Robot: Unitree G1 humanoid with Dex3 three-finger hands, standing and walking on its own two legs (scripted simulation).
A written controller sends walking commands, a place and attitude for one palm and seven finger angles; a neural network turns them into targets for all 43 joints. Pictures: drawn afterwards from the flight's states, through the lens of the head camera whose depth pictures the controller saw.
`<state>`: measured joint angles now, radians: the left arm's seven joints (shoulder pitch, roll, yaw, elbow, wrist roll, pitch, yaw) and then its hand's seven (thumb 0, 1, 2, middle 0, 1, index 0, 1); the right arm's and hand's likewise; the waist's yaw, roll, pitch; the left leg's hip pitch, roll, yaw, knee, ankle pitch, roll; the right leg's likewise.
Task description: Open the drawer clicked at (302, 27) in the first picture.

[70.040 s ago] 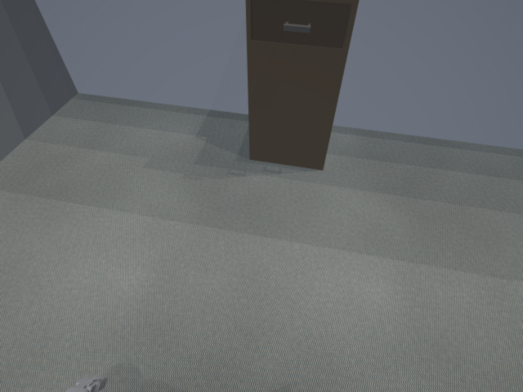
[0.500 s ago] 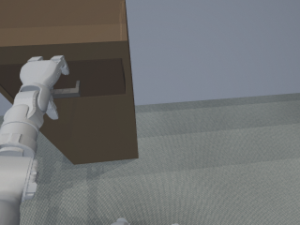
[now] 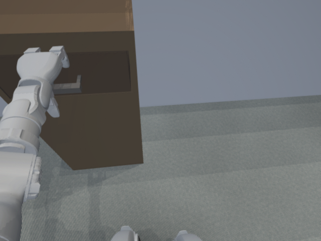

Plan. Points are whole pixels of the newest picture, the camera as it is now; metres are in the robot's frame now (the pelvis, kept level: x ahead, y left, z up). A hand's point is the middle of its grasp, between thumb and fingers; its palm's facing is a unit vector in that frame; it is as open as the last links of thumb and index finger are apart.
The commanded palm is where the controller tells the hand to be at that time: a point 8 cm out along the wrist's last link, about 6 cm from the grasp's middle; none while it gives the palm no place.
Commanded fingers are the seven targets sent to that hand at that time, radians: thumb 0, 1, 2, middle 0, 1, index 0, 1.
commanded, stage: lower the fingers behind the handle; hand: left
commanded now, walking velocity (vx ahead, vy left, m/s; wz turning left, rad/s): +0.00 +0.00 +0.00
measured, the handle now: (62, 83) +0.55 +0.26 +0.04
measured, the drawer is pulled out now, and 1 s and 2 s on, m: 0.00 0.00 0.00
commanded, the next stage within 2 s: close the thumb around the handle in 0.88 s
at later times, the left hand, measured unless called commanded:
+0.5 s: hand (51, 83) +0.50 +0.26 +0.09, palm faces +0.03 +0.00 -1.00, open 13.7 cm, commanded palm +0.49 +0.27 +0.07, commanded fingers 0.00 -0.50 0.30 -0.30 -1.20 -0.30 -1.20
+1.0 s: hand (51, 104) +0.49 +0.29 +0.01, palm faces -0.08 -0.04 -1.00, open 13.9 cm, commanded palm +0.50 +0.26 +0.07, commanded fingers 0.00 -0.39 0.35 -0.31 -1.21 -0.31 -1.21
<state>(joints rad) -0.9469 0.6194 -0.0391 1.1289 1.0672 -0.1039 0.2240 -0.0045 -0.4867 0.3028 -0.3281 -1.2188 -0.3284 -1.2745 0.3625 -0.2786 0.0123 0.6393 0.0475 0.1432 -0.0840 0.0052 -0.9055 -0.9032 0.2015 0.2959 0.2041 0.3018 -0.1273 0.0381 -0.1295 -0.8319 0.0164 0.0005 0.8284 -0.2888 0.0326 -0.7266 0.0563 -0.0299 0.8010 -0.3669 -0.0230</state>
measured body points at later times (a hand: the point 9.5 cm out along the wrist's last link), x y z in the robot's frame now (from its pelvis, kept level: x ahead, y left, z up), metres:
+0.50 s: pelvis -0.03 +0.01 -0.02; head +0.06 +0.03 +0.42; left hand +0.49 +0.26 +0.14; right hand -0.01 -0.27 -0.13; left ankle +0.06 +0.10 -0.70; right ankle +0.01 -0.11 -0.70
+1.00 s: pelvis -0.03 +0.02 -0.04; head +0.10 +0.04 +0.39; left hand +0.49 +0.29 +0.07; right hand -0.04 -0.25 -0.14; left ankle +0.06 +0.10 -0.70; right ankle +0.01 -0.11 -0.70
